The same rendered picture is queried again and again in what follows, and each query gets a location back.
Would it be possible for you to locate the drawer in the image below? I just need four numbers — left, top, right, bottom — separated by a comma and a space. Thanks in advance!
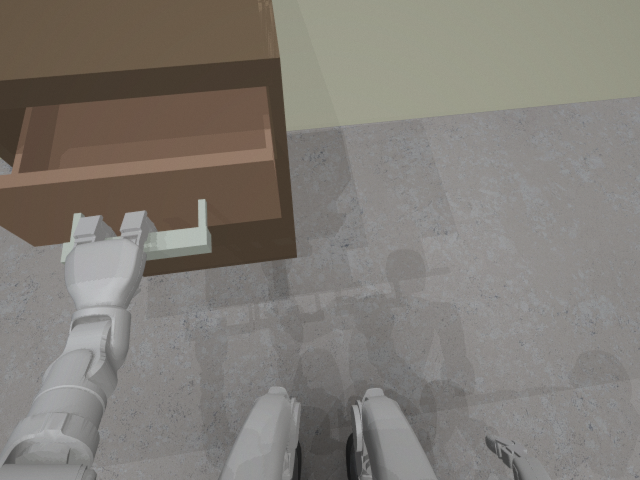
0, 86, 282, 247

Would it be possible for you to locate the handle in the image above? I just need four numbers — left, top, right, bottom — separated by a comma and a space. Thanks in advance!
61, 199, 212, 265

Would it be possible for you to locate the robot left thigh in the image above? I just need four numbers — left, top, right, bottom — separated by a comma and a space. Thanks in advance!
218, 393, 301, 480

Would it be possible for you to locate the robot left forearm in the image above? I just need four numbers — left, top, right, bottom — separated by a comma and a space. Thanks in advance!
0, 305, 131, 469

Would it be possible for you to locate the right robot shin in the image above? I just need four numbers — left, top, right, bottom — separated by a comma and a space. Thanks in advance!
355, 388, 401, 480

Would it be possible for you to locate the robot right hand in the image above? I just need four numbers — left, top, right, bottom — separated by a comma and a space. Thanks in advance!
485, 435, 551, 480

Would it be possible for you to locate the robot left hand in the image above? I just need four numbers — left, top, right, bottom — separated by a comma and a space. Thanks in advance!
65, 210, 158, 311

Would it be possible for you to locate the cabinet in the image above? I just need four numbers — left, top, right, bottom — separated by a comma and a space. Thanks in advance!
0, 0, 297, 277

